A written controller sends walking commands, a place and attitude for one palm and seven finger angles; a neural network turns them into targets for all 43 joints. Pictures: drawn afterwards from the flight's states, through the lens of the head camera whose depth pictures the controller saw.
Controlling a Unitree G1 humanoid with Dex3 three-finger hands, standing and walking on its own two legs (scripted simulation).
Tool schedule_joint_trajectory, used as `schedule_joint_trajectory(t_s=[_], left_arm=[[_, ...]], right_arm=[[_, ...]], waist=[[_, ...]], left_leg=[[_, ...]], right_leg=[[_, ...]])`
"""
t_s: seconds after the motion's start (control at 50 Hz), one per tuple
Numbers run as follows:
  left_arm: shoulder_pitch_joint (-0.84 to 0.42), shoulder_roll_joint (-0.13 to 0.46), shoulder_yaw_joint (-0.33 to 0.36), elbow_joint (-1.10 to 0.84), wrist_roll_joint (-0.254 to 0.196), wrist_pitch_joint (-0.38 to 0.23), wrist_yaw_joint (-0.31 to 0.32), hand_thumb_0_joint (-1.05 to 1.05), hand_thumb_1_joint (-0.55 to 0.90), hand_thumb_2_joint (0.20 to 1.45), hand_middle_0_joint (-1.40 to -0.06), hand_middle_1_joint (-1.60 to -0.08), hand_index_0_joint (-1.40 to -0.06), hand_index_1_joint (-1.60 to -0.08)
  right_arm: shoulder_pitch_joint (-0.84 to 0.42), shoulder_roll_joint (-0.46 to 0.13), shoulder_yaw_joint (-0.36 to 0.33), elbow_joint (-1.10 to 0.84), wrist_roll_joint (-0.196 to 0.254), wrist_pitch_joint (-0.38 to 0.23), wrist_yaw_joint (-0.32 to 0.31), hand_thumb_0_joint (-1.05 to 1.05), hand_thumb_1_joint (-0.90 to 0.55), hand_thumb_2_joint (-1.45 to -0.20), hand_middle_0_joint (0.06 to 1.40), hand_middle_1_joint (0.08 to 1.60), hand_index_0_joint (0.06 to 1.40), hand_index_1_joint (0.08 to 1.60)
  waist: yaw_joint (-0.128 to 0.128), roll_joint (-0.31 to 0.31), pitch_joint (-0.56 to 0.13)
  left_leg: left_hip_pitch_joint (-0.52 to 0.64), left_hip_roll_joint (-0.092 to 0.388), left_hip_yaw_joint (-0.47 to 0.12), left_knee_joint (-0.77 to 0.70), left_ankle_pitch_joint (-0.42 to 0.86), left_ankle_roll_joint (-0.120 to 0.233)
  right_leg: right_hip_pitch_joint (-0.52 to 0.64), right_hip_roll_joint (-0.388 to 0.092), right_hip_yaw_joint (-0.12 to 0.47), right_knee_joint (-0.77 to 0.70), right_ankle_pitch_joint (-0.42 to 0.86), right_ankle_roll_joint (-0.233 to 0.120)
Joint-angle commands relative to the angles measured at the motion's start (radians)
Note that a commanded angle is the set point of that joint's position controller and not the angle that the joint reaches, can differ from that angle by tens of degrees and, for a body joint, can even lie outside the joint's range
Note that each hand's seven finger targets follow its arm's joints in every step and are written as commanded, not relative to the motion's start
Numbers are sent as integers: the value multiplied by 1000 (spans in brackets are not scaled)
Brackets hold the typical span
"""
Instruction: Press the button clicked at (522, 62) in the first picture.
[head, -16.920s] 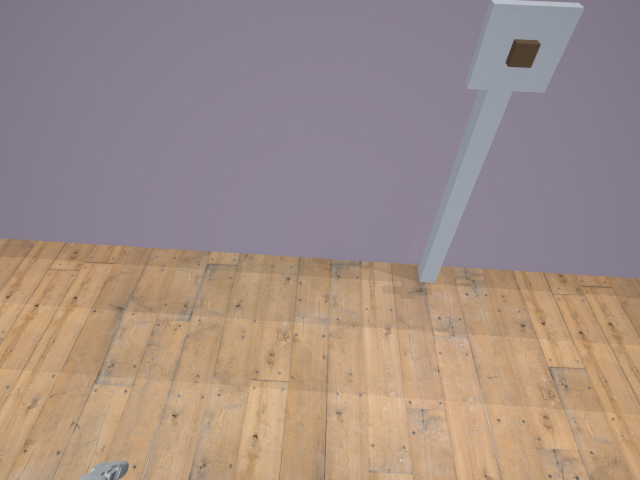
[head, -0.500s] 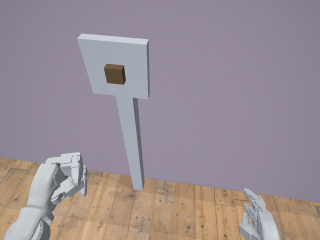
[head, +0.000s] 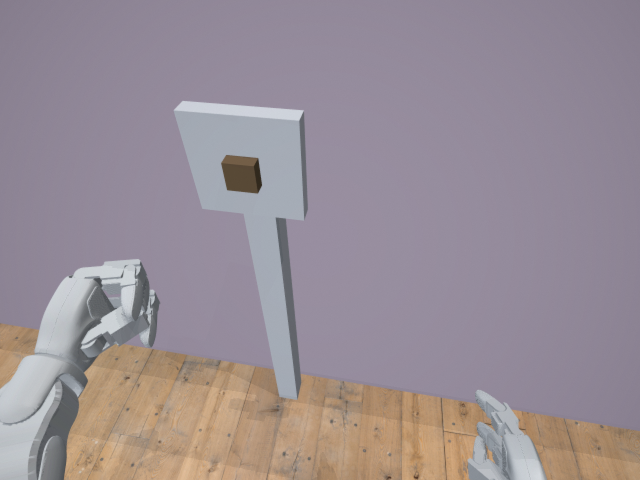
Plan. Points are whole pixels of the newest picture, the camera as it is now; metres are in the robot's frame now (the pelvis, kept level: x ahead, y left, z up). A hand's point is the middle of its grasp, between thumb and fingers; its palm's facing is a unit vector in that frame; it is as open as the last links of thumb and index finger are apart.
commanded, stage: raise the hand and make a fist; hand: left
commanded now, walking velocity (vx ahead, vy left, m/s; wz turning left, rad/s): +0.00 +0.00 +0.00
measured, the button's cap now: (243, 173) +0.50 +0.18 +0.14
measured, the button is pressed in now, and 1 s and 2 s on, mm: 0 0 0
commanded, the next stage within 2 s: aim a knuckle at the button in 0.32 s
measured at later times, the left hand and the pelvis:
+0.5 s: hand (152, 328) +0.23 +0.20 +0.13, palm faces +0.00 -1.00 -0.06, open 3.1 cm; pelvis -0.01 -0.01 +0.00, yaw +0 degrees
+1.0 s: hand (193, 280) +0.30 +0.19 +0.12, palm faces -0.02 -1.00 -0.03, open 3.1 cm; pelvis -0.02 -0.01 +0.00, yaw -1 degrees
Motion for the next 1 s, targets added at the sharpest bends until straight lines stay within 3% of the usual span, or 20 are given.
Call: schedule_joint_trajectory(t_s=[0.0,0.06,0.12,0.18,0.24,0.32,0.36,0.4,0.48,0.5,0.56,0.58,0.62,0.68,0.74,0.78,0.84,0.86,0.94,0.98], left_arm=[[-136,150,71,-187,-23,-42,-10,0,900,900,-1300,-1500,-1300,-1500],[-138,171,92,-207,-19,-46,4,0,900,900,-1300,-1500,-1300,-1500],[-165,167,81,-257,-3,-68,26,0,900,900,-1300,-1500,-1300,-1500],[-157,165,86,-229,-5,-82,34,0,900,900,-1300,-1500,-1300,-1500],[-174,154,67,-210,-2,-88,27,0,900,900,-1300,-1500,-1300,-1500],[-177,157,66,-221,4,-88,25,0,900,900,-1300,-1500,-1300,-1500],[-161,161,73,-194,-2,-83,19,0,900,900,-1300,-1500,-1300,-1500],[-169,153,71,-188,-8,-81,15,0,900,900,-1300,-1500,-1300,-1500],[-279,160,57,-140,-3,-81,18,0,900,900,-1300,-1500,-1300,-1500],[-319,129,20,-144,0,-85,17,0,900,900,-1300,-1500,-1300,-1500],[-375,171,46,-74,11,-94,24,0,900,900,-1300,-1500,-1300,-1500],[-386,186,60,-61,13,-99,24,0,900,900,-1300,-1500,-1300,-1500],[-443,156,24,-50,19,-109,24,0,900,900,-1300,-1500,-1300,-1500],[-467,179,44,13,24,-116,30,0,900,900,-1300,-1500,-1300,-1500],[-498,172,36,57,29,-118,33,0,900,900,-1300,-1500,-1300,-1500],[-503,176,43,86,32,-122,38,0,900,900,-1300,-1500,-1300,-1500],[-535,198,68,133,36,-125,46,0,900,900,-1300,-1500,-1300,-1500],[-542,214,76,156,40,-127,50,0,900,900,-1300,-1500,-1300,-1500],[-688,166,12,165,50,-152,55,0,900,900,-1300,-1500,-1300,-1500],[-705,167,3,199,57,-161,60,0,900,900,-1300,-1500,-1300,-1500]], right_arm=[[-132,-119,-51,-170,1,-70,-3,0,-900,-900,200,300,200,300],[-133,-121,-53,-172,-4,-69,-1,0,-900,-900,200,300,200,300],[-130,-111,-54,-176,-2,-72,-1,0,-900,-900,200,300,200,300],[-126,-115,-56,-166,-5,-75,-4,0,-900,-900,200,300,200,300],[-132,-114,-55,-160,0,-79,-9,0,-900,-900,200,300,200,300],[-131,-113,-54,-159,-1,-86,-10,0,-900,-900,200,300,200,300],[-130,-117,-52,-154,-3,-87,-10,0,-900,-900,200,300,200,300],[-133,-116,-54,-153,0,-87,-12,0,-900,-900,200,300,200,300],[-133,-120,-53,-137,3,-82,-21,0,-900,-900,200,300,200,300],[-135,-117,-52,-140,2,-84,-23,0,-900,-900,200,300,200,300],[-130,-123,-54,-127,1,-80,-31,0,-900,-900,200,300,200,300],[-128,-123,-55,-129,0,-78,-32,0,-900,-900,200,300,200,300],[-136,-116,-53,-132,2,-76,-31,0,-900,-900,200,300,200,300],[-128,-120,-55,-128,1,-72,-31,0,-900,-900,200,300,200,300],[-122,-121,-56,-127,3,-65,-30,0,-900,-900,200,300,200,300],[-117,-123,-60,-131,-1,-62,-26,0,-900,-900,200,300,200,300],[-109,-126,-62,-129,-1,-49,-25,0,-900,-900,200,300,200,300],[-106,-129,-62,-125,-2,-43,-24,0,-900,-900,200,300,200,300],[-99,-124,-64,-125,2,-34,-26,0,-900,-900,200,300,200,300],[-88,-127,-66,-124,2,-31,-26,0,-900,-900,200,300,200,300]], waist=[[4,-16,-107],[7,-31,-112],[4,42,-125],[-2,-22,-110],[-6,15,-88],[-2,35,-112],[0,-23,-99],[-3,-21,-91],[-19,-15,-60],[-25,-12,-75],[-27,-43,-80],[-23,-42,-102],[-27,14,-115],[-21,-26,-127],[-22,11,-137],[-18,-47,-147],[-17,-14,-152],[-18,-47,-137],[-45,13,-164],[-45,-15,-180]], left_leg=[[-18,-10,-50,-100,252,4],[-21,-11,-47,-97,252,6],[11,-10,-44,-107,260,3],[-5,-8,-43,-108,245,7],[-4,-10,-42,-112,211,7],[13,-11,-44,-117,232,7],[-3,-9,-46,-116,228,8],[-4,-10,-45,-119,213,9],[-19,-10,-44,-117,165,10],[-7,-12,-45,-118,158,11],[-23,-11,-44,-108,148,13],[-29,-12,-43,-108,152,12],[-13,-16,-41,-110,149,10],[-30,-12,-44,-111,162,9],[-28,-14,-36,-110,179,5],[-42,-11,-38,-109,199,7],[-50,-14,-31,-107,191,4],[-66,-11,-29,-106,185,4],[-35,-14,-25,-105,171,5],[-39,-11,-30,-106,173,6]], right_leg=[[78,16,57,-66,214,-5],[90,16,67,-70,204,-5],[83,16,58,-68,206,-7],[84,17,66,-78,197,-2],[67,13,70,-89,158,-3],[86,14,67,-83,184,-5],[87,18,69,-88,178,-4],[75,15,69,-91,166,0],[43,13,82,-106,94,2],[38,12,80,-102,86,3],[41,11,98,-106,62,4],[56,6,101,-103,66,4],[48,3,98,-96,72,0],[63,4,96,-86,89,-2],[61,3,92,-76,124,-4],[76,3,97,-71,149,-3],[70,0,101,-68,145,-6],[70,2,103,-73,130,-5],[43,1,106,-71,125,-5],[47,4,105,-65,129,-7]])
